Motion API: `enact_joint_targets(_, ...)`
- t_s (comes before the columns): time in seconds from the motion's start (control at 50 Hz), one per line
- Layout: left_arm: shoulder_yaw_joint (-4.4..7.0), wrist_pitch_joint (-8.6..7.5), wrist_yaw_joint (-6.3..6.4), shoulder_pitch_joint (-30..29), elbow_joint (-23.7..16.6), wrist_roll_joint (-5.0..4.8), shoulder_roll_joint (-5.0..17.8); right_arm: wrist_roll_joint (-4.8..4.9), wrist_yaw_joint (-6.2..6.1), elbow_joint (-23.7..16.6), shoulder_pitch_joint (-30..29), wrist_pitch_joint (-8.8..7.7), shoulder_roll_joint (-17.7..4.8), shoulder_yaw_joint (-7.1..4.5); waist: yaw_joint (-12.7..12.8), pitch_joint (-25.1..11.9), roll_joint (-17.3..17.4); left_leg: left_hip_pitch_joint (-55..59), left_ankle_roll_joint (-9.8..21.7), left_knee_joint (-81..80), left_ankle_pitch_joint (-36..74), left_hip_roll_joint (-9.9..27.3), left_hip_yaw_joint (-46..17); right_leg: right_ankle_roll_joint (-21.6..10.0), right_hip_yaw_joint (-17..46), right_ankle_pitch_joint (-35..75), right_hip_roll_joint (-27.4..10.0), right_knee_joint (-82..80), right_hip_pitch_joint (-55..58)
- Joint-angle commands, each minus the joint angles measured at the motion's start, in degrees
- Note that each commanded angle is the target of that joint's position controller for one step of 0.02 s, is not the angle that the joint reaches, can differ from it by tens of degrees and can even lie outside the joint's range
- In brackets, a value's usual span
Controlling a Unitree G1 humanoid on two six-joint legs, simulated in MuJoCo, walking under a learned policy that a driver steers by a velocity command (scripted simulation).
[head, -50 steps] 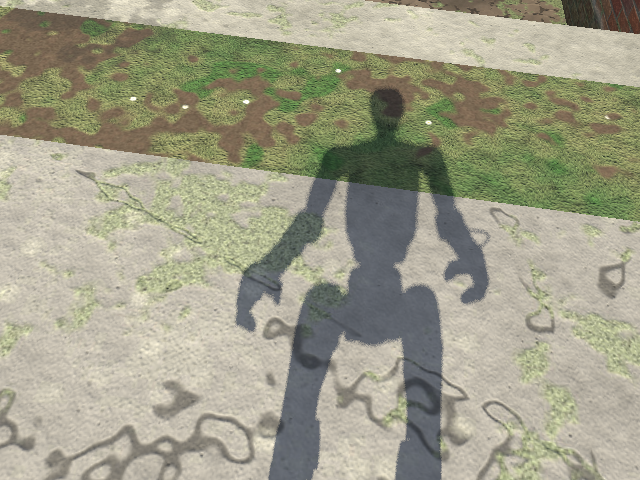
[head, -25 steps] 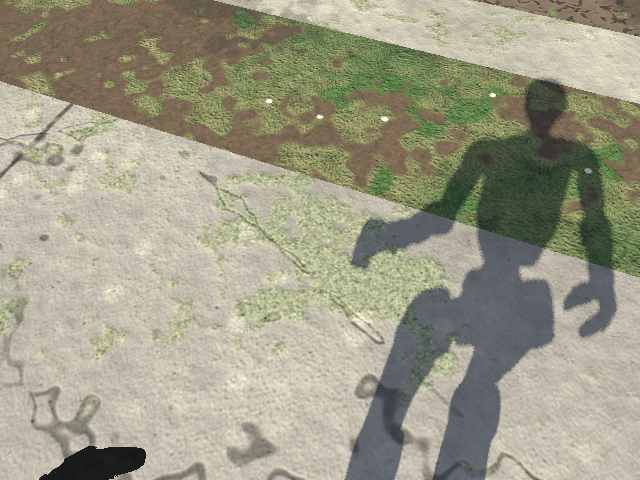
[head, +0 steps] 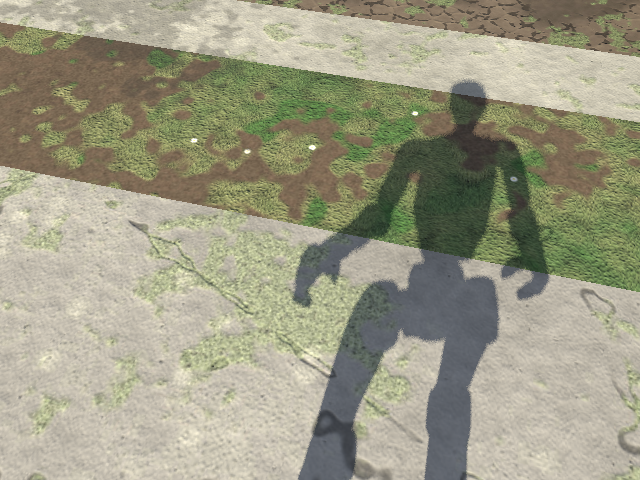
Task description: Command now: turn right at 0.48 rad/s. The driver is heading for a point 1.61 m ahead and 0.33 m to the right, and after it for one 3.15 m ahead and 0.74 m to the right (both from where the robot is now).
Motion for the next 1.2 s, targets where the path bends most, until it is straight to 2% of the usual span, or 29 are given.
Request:
enact_joint_targets(0.02, 0.78, -0.22, -1.15, 0.30, -4.80, 0.02, 3.52, 1.20, -0.05, -2.39, -0.54, -0.25, -11.22, -3.18, 0.36, -7.25, 9.80, 6.49, 10.46, -1.34, 27.88, 12.06, -6.09, -1.83, -4.17, 7.55, 1.92, -11.96, 4.95)
enact_joint_targets(0.04, 1.30, -0.11, -0.89, 2.94, -3.95, 0.33, 4.18, 1.51, 0.13, -1.75, 0.29, -0.48, -10.33, -2.98, 1.39, -7.70, 8.30, 3.78, 8.12, 2.48, 23.94, 10.80, -4.16, -3.37, -4.27, 12.72, 3.41, -17.59, 10.62)
enact_joint_targets(0.06, 2.46, -0.14, -0.10, 4.85, -4.01, 0.52, 7.43, 0.68, 0.61, -0.52, 3.95, -0.87, -8.36, -2.56, 1.30, -8.95, 0.74, -2.90, 3.45, 11.80, 14.23, 7.54, 0.42, -5.91, 2.85, 26.44, 0.11, -21.57, 19.41)
enact_joint_targets(0.08, 4.26, -0.25, 1.06, 6.32, -5.32, 1.34, 16.30, -2.73, 1.05, -3.67, 2.87, -1.25, -3.76, -0.88, 0.01, -9.53, -18.86, -21.69, -3.28, 31.40, -20.47, -1.04, 3.82, -15.72, 27.31, 54.08, -17.45, -21.49, 29.56)
enact_joint_targets(0.1, 3.28, -1.51, 0.25, 8.97, -6.05, 3.31, 14.41, -1.43, 0.78, -5.24, -3.27, -1.73, -5.78, -1.23, 5.21, -14.87, -13.46, -25.24, -3.05, 40.68, -26.17, -4.47, -6.90, -25.00, 34.61, 52.96, -22.54, -24.00, 27.57)
enact_joint_targets(0.12, 2.84, -2.67, 0.00, 6.71, -6.37, 3.30, 13.04, 0.15, 0.51, -5.35, -5.03, -1.59, -7.78, -1.78, 4.49, -11.70, -8.39, -26.99, -2.21, 43.99, -22.31, -3.46, -8.60, -23.87, 30.00, 48.03, -19.86, -24.51, 26.13)
enact_joint_targets(0.16, 2.05, -3.07, 1.02, 1.81, -6.88, 1.07, 9.75, -0.34, -0.59, -3.86, -4.19, -1.07, -8.36, -2.22, 2.19, -8.11, -4.46, -27.71, -1.53, 40.69, -13.22, -1.72, -9.33, -18.03, 23.75, 38.54, -14.44, -24.40, 22.73)
enact_joint_targets(0.18, 1.71, -2.66, 1.54, 0.13, -7.26, 0.58, 9.13, -0.56, -0.90, -3.83, -3.29, -0.83, -8.80, -2.50, 0.91, -7.62, -5.03, -24.98, -1.70, 38.77, -10.27, -1.66, -9.63, -16.90, 22.13, 36.47, -12.72, -25.13, 19.64)
enact_joint_targets(0.22, 1.52, -2.10, 2.25, -0.02, -7.94, 1.01, 8.80, -0.37, -0.61, -3.48, -1.39, -0.94, -7.69, -2.39, 0.00, -8.69, -6.12, -21.87, -2.11, 36.85, -6.13, -3.36, -8.97, -16.50, 20.91, 34.76, -10.73, -25.94, 17.94)
enact_joint_targets(0.3, 1.84, -1.52, 3.16, 1.11, -8.65, 0.74, 9.33, -0.32, -0.28, -4.03, -2.34, -1.28, -5.88, -1.70, 0.84, -8.65, -6.42, -20.67, -3.13, 25.53, -2.94, -4.68, -9.49, -16.25, 22.32, 27.48, -9.47, -26.33, 18.43)
enact_joint_targets(0.38, 2.16, -0.90, 3.21, 0.53, -9.75, 0.92, 9.89, -0.06, 0.50, -4.63, -3.43, -1.74, -6.02, -1.57, 1.51, -6.86, -8.14, -15.93, -3.22, 17.22, -2.35, -5.86, -9.99, -16.00, 25.83, 17.45, -8.24, -27.03, 14.09)
enact_joint_targets(0.48, 2.33, -0.22, 2.63, -0.08, -10.97, 0.66, 10.03, 0.52, 1.67, -5.16, -2.47, -3.14, -6.82, -1.87, 1.68, -7.29, -9.37, -9.97, -1.83, 7.97, -3.86, -7.41, -10.14, -15.44, 31.70, 21.46, -7.63, -24.53, 14.50)
enact_joint_targets(0.52, 1.92, 0.21, 2.82, -1.45, -11.53, 0.31, 9.10, 0.53, 2.31, -4.26, 0.82, -3.65, -6.64, -1.95, -0.24, -8.48, -9.22, -4.08, -0.55, -1.54, 1.94, -7.09, -8.79, -13.62, 31.10, 24.77, -6.31, -21.46, 14.77)
enact_joint_targets(0.54, 1.54, 0.41, 3.06, -1.04, -11.58, 0.11, 8.12, 0.23, 2.53, -3.83, 2.09, -3.80, -6.94, -2.09, -0.91, -8.70, -8.40, 0.88, 0.52, -7.66, 8.63, -5.67, -8.82, -11.54, 29.86, 22.56, -4.54, -19.66, 12.92)
enact_joint_targets(0.56, 0.79, 0.30, 3.13, 1.36, -11.54, 0.70, 5.82, -0.77, 2.38, -4.40, 2.40, -3.69, -9.64, -2.54, 0.29, -9.91, -2.93, 6.74, 3.42, -9.41, 13.69, 2.25, -15.48, -8.40, 26.18, 12.86, -1.40, -14.16, 8.38)
enact_joint_targets(0.58, 0.34, -0.23, 2.99, 3.38, -12.37, 0.84, 4.13, -2.10, 2.11, -5.11, -0.20, -3.05, -13.99, -3.16, 3.98, -7.43, 12.01, 8.42, 11.15, -10.53, 25.92, 11.58, -27.10, -4.82, 15.40, -5.28, 7.95, -5.01, -1.16)
enact_joint_targets(0.6, 1.54, -0.88, 2.98, 2.41, -12.22, 1.53, 8.32, -2.96, 2.27, -5.52, 0.50, -3.10, -11.10, -2.60, 1.57, -7.53, 13.98, 5.57, 18.93, -11.67, 27.99, 17.83, -34.15, -1.90, 12.45, -15.51, 7.49, 7.98, -4.06)
enact_joint_targets(0.62, 2.64, -0.99, 2.89, 3.28, -11.12, 1.22, 11.09, -2.16, 2.20, -6.00, -0.48, -3.20, -9.57, -1.99, 1.63, -6.71, 9.57, 4.48, 19.19, -11.16, 25.93, 16.49, -31.11, -0.64, 13.10, -13.08, 6.13, 15.98, -4.77)
enact_joint_targets(0.66, 2.47, -0.08, 3.09, 4.31, -9.08, 1.04, 8.74, -0.36, 2.00, -6.07, -2.94, -3.01, -7.54, -1.27, 2.33, -5.01, 6.62, 4.48, 14.57, -9.55, 21.83, 10.20, -22.93, 1.41, 12.94, -7.37, 5.54, 20.01, -6.03)
enact_joint_targets(0.76, -0.31, 0.08, 2.46, 1.15, -9.96, 1.08, 1.68, -0.58, 2.01, -5.01, -2.03, -1.82, -6.75, -0.56, 0.35, -6.49, 10.39, 5.09, 13.31, -7.82, 25.77, 5.29, -14.77, 3.09, 5.83, -4.38, 2.07, 1.08, 2.96)
enact_joint_targets(0.8, -0.32, -0.10, 2.20, 0.26, -10.06, 0.72, 2.21, -0.36, 2.12, -4.37, 0.29, -1.24, -8.35, -0.89, -1.22, -6.99, 11.73, 5.81, 13.98, -7.08, 25.38, 6.12, -16.14, 2.69, 3.71, -2.91, 2.01, -7.55, 6.77)
enact_joint_targets(0.84, -0.06, -0.25, 1.99, 3.52, -8.27, 0.80, 2.56, 0.46, 2.29, -4.02, 0.09, -1.03, -8.03, -0.44, 0.74, -6.56, 10.52, 3.89, 12.53, -5.46, 23.76, 5.49, -15.83, 0.98, 2.14, 9.14, 2.63, -22.44, 13.72)
enact_joint_targets(0.86, -0.03, -0.28, 2.00, 3.92, -8.03, 1.35, 3.42, 0.59, 2.42, -3.20, 2.35, -1.46, -7.20, -0.05, 0.61, -6.35, 9.03, 1.65, 10.10, -5.42, 21.25, 4.78, -15.60, -0.55, 3.87, 15.02, 1.84, -27.36, 18.18)
enact_joint_targets(0.88, 0.27, -0.27, 2.41, 4.60, -8.58, 1.89, 6.13, -0.36, 2.78, -2.97, 3.75, -2.25, -6.24, 0.49, -0.23, -7.84, 4.58, -2.23, 6.39, -3.44, 16.19, 3.22, -13.88, -2.55, 9.38, 23.91, -3.13, -25.91, 23.95)
enact_joint_targets(0.9, 0.93, -0.10, 2.75, 3.57, -8.32, 2.35, 9.67, -1.63, 3.35, -3.20, 5.90, -3.24, -4.43, 1.04, -3.47, -8.43, -5.68, -4.16, 2.75, -1.88, 7.96, -1.88, -8.35, -6.13, 13.39, 28.20, -7.49, -21.83, 23.24)
enact_joint_targets(0.92, -0.08, -0.37, 2.17, 2.22, -8.08, 2.51, 5.04, -2.03, 3.18, -3.09, 3.15, -3.41, -3.96, 1.38, -1.87, -8.41, -7.83, 1.23, 0.31, -2.74, 4.12, -2.34, -6.92, -8.36, 13.75, 18.28, -7.42, -22.87, 15.95)
enact_joint_targets(0.94, -0.75, -0.78, 1.79, 1.28, -8.27, 2.86, 2.81, -1.73, 3.06, -2.95, 0.45, -3.26, -5.31, 1.08, -0.83, -5.84, -6.00, 1.84, -0.60, -2.18, 5.49, -2.65, -6.69, -7.48, 12.87, 12.54, -5.38, -23.79, 13.74)
enact_joint_targets(1.0, -0.96, -2.13, 1.86, 2.21, -7.23, 2.69, 3.32, -1.12, 2.26, -2.25, 0.66, -2.32, -5.28, 0.92, -0.57, -2.27, -5.99, 1.71, -0.25, -1.73, 8.25, -2.59, -6.87, -5.55, 11.88, 11.42, -3.83, -24.19, 10.76)
enact_joint_targets(1.2, -1.73, -2.91, 2.21, 4.05, -5.22, 2.27, 1.82, -0.62, 1.43, 2.28, 3.02, -2.01, -5.10, 0.67, -0.30, -1.95, -1.81, 2.90, -1.20, -2.30, 10.76, -2.20, -7.06, -5.54, 10.90, 14.51, -2.52, -23.23, 11.44)
Keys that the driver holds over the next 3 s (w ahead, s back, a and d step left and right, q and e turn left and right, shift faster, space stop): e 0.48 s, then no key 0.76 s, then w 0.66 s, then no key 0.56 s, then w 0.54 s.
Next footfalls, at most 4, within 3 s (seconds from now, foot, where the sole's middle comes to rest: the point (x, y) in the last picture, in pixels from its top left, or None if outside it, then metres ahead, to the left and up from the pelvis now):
0.06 right None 0.05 -0.12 -0.77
0.56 left None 0.12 0.09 -0.77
0.88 right None -0.02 -0.14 -0.77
1.98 right None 0.40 -0.28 -0.77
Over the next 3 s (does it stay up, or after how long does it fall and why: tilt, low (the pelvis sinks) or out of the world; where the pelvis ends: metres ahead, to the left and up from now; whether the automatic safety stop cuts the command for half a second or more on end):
stays up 0.57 -0.23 0.00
